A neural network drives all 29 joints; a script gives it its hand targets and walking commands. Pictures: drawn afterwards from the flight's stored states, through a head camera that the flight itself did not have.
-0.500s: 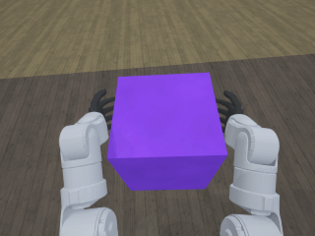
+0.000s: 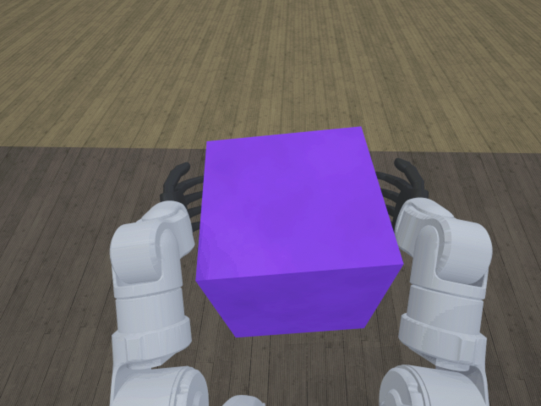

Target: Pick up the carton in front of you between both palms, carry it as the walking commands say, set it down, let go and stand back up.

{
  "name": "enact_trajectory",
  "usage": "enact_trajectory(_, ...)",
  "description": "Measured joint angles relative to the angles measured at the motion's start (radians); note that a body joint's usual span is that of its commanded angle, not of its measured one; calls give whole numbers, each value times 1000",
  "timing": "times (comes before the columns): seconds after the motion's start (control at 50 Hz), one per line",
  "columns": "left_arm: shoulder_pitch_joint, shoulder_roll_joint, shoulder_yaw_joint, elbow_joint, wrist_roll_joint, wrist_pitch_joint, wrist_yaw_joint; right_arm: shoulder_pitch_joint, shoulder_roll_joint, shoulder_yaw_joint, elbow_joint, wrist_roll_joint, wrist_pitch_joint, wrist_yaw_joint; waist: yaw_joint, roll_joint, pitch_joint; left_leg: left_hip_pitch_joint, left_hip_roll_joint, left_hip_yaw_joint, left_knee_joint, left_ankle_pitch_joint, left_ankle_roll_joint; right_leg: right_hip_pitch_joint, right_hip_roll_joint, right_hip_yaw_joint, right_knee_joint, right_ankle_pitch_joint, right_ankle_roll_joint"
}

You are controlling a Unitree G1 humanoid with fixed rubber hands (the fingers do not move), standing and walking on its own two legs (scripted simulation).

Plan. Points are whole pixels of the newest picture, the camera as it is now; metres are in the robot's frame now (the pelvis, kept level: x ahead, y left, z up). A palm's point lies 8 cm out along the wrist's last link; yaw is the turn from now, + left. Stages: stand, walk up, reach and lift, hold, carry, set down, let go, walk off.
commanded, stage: carry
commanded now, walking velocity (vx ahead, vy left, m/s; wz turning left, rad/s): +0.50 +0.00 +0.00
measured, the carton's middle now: (292, 242) +0.35 +0.04 +0.06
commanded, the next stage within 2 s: none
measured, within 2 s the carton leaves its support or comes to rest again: neither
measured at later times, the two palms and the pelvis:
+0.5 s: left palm (256, 51) +0.68 +0.14 +0.20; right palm (428, 60) +0.65 -0.17 +0.20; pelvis +0.32 +0.02 +0.05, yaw -1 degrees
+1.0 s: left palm out of the picture +1.01 +0.15 +0.24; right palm out of the picture +0.98 -0.15 +0.24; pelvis +0.65 +0.01 +0.08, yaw -1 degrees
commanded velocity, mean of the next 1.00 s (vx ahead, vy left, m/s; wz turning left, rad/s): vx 0.50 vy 0.00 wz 0.00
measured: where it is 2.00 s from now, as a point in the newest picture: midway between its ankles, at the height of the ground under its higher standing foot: (318, 155)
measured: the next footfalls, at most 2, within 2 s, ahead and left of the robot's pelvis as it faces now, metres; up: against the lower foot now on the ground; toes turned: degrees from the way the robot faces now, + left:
left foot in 0.18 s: +0.30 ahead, +0.12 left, +0.04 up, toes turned +5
right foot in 0.56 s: +0.54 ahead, -0.10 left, +0.08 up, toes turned -7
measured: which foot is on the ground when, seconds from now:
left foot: up 0.00-0.16, down 0.18-0.58, up 0.60-0.92, down 0.94-1.00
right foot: down 0.00-0.22, up 0.24-0.54, down 0.56-0.96, up 0.98-1.00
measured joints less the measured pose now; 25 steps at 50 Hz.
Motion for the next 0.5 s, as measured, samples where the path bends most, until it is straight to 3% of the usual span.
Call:
enact_trajectory(0.1, -47, 16, -2, 9, -37, -31, 3, 19, 4, 14, -69, -16, -26, -15, -3, -3, -2, -106, 29, 39, -272, 42, -1, 139, -13, 12, -102, -45, 16)
enact_trajectory(0.18, -65, 22, 3, 35, -24, -21, -4, 15, -13, 34, -44, -16, -22, -11, -58, -29, -34, -10, 4, 113, -577, 77, 20, 234, -56, 26, -88, -135, 49)
enact_trajectory(0.22, -49, 39, 19, 42, -12, -17, -23, -2, -7, 55, 8, -9, -26, -3, -121, -46, -34, 39, -23, 143, -568, 84, 34, 185, -99, 44, 139, -129, 47)
enact_trajectory(0.28, -17, 22, 43, 48, 17, -10, -45, 19, -6, 78, 35, -6, -15, -19, -209, -7, -19, 119, -29, 126, -597, 28, 39, -16, -40, 127, 631, -80, 35)
enact_trajectory(0.34, -7, -28, 72, 25, 69, -11, -51, 49, -26, 90, 24, 36, -16, -34, -251, 8, 4, 217, -22, 106, -700, 30, 25, -194, -13, 119, 795, -33, 10)
enact_trajectory(0.42, 7, -55, 70, -39, 108, -36, -46, 32, -45, 93, 9, 78, -41, -42, -262, 12, 19, 339, -5, 92, -809, 13, 17, -342, -34, 82, 664, 0, 3)
enact_trajectory(0.5, 15, -41, 47, -91, 99, -41, -38, -7, -56, 94, -1, 97, -49, -42, -233, 17, -1, 452, 12, 81, -880, -33, -12, -347, -57, 41, 325, 47, 11)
